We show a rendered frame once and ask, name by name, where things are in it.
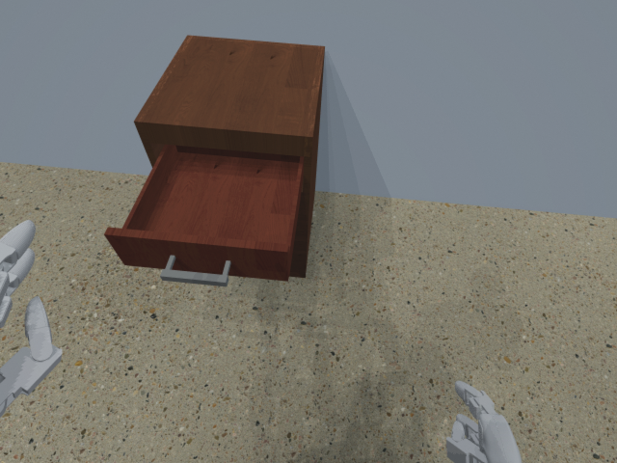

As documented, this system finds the drawer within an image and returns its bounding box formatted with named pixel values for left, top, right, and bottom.
left=104, top=145, right=304, bottom=282

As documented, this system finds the robot right hand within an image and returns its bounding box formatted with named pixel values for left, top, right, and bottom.
left=446, top=381, right=523, bottom=463

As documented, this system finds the handle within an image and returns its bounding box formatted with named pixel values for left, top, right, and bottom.
left=160, top=255, right=231, bottom=286

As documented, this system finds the cabinet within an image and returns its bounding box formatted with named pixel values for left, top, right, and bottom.
left=134, top=35, right=325, bottom=278

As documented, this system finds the robot left hand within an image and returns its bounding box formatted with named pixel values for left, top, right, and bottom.
left=0, top=220, right=63, bottom=418

